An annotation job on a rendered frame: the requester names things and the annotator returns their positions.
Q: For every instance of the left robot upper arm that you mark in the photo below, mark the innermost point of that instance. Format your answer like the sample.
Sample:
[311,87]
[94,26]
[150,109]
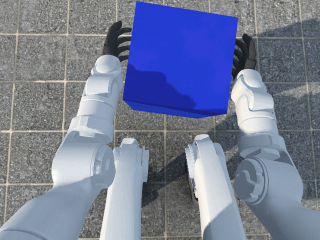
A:
[80,171]

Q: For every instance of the right robot upper arm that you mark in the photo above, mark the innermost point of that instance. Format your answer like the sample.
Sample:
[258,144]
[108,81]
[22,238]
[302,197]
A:
[273,191]

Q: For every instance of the left robot forearm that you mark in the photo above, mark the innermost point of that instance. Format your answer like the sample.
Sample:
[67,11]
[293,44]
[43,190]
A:
[98,105]

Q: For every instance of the robot right hand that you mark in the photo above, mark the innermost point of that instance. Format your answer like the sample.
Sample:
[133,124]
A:
[247,58]

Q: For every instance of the right robot forearm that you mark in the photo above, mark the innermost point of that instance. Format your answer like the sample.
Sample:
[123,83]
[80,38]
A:
[256,119]

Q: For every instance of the robot left hand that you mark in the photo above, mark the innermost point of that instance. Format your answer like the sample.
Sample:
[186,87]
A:
[112,41]

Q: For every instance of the right robot foot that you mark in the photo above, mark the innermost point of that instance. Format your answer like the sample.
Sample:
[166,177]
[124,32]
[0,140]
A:
[194,200]

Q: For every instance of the robot left thigh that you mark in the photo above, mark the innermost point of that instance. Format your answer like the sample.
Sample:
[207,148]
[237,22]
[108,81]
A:
[122,213]

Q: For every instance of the carton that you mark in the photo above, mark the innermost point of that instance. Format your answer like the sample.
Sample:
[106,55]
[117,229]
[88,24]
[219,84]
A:
[180,61]

